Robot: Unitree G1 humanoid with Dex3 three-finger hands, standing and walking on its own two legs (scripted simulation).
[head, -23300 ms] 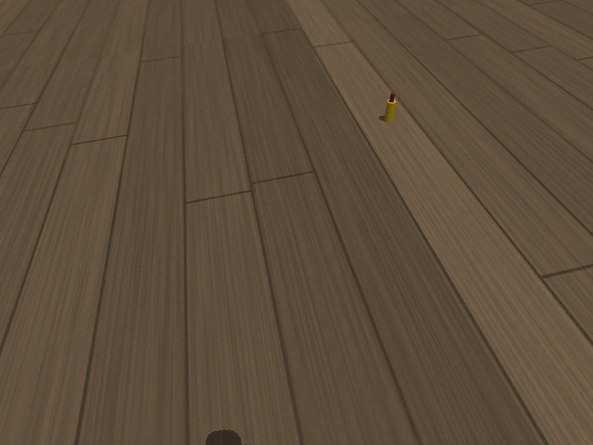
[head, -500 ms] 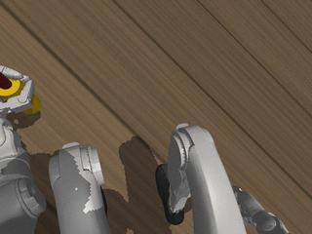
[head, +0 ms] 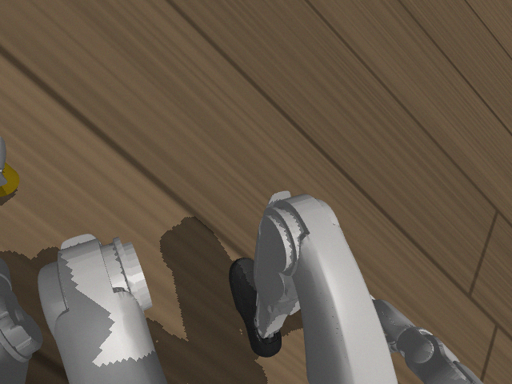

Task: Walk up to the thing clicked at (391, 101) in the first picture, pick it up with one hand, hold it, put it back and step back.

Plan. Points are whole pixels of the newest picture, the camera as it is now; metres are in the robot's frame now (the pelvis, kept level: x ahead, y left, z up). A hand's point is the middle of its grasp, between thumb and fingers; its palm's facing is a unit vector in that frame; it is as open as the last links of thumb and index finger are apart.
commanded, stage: lower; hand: left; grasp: from the side
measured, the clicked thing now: out of the picture +0.45 +0.32 -0.16
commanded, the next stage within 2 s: loosen in 0.84 s
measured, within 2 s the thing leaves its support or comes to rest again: rests again in 1.32 s
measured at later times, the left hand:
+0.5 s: hand out of the picture +0.45 +0.31 -0.17, palm faces +0.40 -0.91 -0.03, open 5.5 cm
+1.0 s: hand out of the picture +0.45 +0.30 -0.18, palm faces +0.38 -0.92 -0.04, open 5.5 cm
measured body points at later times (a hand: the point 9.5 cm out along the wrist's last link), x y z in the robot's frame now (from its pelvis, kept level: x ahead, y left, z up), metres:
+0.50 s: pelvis +0.00 +0.01 -0.01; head +0.25 +0.16 +0.33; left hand +0.42 +0.35 -0.17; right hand +0.14 -0.26 -0.06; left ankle +0.08 +0.13 -0.26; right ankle +0.12 -0.11 -0.26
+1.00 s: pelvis -0.01 +0.01 -0.01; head +0.25 +0.18 +0.32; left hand +0.43 +0.35 -0.18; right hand +0.14 -0.25 -0.05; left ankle +0.08 +0.13 -0.26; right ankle +0.12 -0.11 -0.26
